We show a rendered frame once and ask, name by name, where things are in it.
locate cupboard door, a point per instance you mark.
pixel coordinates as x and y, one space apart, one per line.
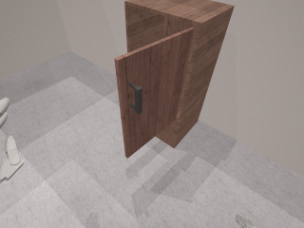
159 69

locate handle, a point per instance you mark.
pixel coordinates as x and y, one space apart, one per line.
138 107

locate left robot hand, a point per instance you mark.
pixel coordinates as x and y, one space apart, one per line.
9 165

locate right robot hand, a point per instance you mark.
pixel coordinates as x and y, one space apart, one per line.
243 222

